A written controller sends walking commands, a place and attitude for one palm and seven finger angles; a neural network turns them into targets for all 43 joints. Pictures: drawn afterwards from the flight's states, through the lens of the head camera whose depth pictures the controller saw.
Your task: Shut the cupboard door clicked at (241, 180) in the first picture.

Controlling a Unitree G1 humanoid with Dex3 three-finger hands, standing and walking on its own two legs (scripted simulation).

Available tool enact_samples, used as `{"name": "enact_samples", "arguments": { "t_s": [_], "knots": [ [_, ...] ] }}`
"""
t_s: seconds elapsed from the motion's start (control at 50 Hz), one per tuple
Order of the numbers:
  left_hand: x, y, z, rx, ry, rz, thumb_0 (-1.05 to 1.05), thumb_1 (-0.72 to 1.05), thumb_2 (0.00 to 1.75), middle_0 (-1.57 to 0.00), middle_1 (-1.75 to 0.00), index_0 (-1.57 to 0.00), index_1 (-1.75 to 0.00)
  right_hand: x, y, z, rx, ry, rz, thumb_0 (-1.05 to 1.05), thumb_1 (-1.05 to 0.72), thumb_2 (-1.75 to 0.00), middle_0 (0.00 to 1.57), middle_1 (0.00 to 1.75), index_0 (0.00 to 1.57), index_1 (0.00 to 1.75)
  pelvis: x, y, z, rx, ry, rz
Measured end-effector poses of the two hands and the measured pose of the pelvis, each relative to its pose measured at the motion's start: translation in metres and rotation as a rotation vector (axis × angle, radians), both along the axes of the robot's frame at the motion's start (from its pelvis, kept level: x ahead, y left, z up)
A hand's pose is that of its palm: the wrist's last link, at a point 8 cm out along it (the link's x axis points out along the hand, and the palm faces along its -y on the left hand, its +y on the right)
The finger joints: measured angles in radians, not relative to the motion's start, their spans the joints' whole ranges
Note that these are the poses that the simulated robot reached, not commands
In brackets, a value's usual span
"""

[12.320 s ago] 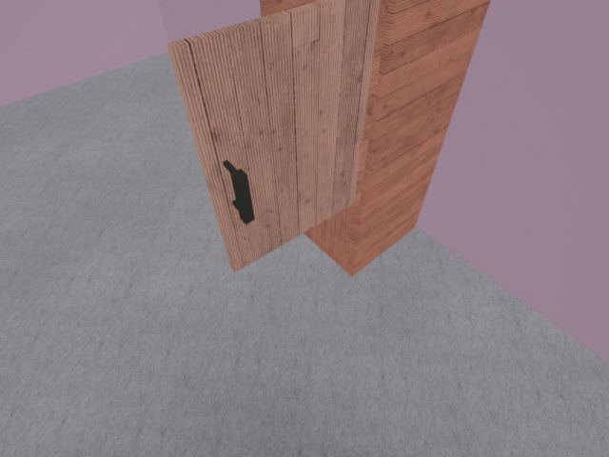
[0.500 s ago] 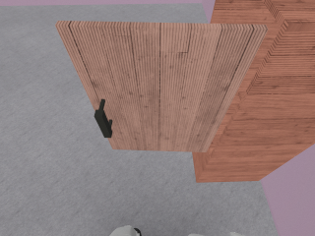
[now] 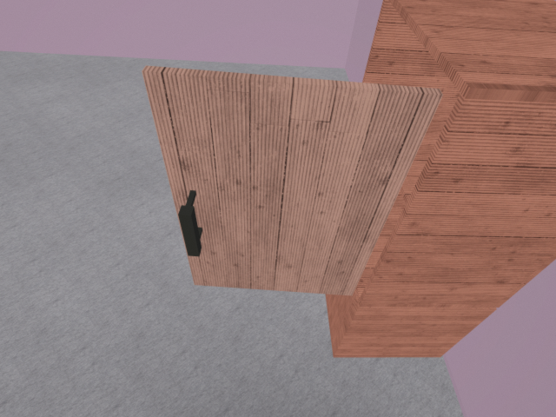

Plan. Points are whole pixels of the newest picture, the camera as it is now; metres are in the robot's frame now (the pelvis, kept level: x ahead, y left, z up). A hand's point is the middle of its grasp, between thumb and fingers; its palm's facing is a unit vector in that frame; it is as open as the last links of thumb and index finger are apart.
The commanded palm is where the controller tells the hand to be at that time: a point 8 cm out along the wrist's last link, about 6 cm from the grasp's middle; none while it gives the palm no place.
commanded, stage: look again from close up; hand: left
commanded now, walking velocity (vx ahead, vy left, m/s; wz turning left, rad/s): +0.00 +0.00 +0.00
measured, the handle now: (193, 223) +0.47 +0.19 -0.05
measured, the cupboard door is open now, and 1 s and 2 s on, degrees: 86 86 86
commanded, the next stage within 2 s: raise the hand and make a fist in 0.62 s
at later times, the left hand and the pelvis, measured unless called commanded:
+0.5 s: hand out of the picture +0.02 +0.19 -0.18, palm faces -0.01 -0.99 -0.16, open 7.4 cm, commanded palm none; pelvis +0.03 +0.02 +0.00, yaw +0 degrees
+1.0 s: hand (159, 342) +0.22 +0.18 -0.02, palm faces +0.04 -1.00 -0.01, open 6.9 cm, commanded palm +0.14 +0.25 -0.06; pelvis +0.01 +0.01 -0.06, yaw +3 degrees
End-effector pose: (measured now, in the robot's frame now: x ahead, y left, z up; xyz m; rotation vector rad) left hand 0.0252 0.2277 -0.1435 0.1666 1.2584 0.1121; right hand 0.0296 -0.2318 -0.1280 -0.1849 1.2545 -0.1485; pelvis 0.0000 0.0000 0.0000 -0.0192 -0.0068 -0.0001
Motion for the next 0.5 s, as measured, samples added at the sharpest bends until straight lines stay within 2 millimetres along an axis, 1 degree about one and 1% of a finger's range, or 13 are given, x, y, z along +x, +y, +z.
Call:
{"name": "enact_samples", "arguments": {
  "t_s": [0.06,0.12,0.22,0.28,0.34,0.5],
  "knots": [
    [-0.018,0.004,-0.003,0.001,0.067,0.007,0.01,0.92,0.90,-0.21,-0.30,-0.20,-0.29,-0.012,0.002,0.000,-0.003,0.042,-0.011,0.01,-0.91,-0.89,0.20,0.30,0.20,0.30,0.002,0.002,0.001,0.000,0.004,-0.001],
    [-0.031,0.008,-0.004,0.000,0.119,0.015,0.01,0.92,0.90,-0.21,-0.30,-0.20,-0.29,-0.021,0.005,0.000,-0.005,0.082,-0.019,0.01,-0.91,-0.89,0.20,0.30,0.20,0.30,0.005,0.004,0.002,0.000,0.005,0.000],
    [-0.041,0.011,-0.005,-0.004,0.166,0.028,0.01,0.91,0.90,-0.20,-0.30,-0.20,-0.29,-0.025,0.012,-0.001,-0.001,0.123,-0.021,0.01,-0.91,-0.89,0.20,0.30,0.19,0.30,0.011,0.009,0.003,0.001,0.003,0.002],
    [-0.040,0.011,-0.005,-0.009,0.177,0.030,0.01,0.91,0.90,-0.20,-0.30,-0.19,-0.29,-0.020,0.017,-0.001,0.004,0.125,-0.020,0.01,-0.90,-0.89,0.20,0.30,0.19,0.30,0.014,0.012,0.004,0.002,0.000,0.002],
    [-0.036,0.011,-0.006,-0.014,0.176,0.029,0.01,0.91,0.90,-0.20,-0.30,-0.19,-0.29,-0.012,0.022,-0.002,0.008,0.112,-0.019,0.01,-0.90,-0.89,0.20,0.30,0.20,0.30,0.017,0.015,0.004,0.003,-0.003,0.000],
    [-0.013,0.011,-0.007,-0.026,0.141,0.021,0.01,0.91,0.90,-0.20,-0.30,-0.19,-0.29,0.009,0.025,-0.001,-0.007,0.078,-0.016,0.01,-0.92,-0.89,0.20,0.30,0.20,0.30,0.025,0.022,0.005,0.007,-0.008,-0.004]
  ]
}}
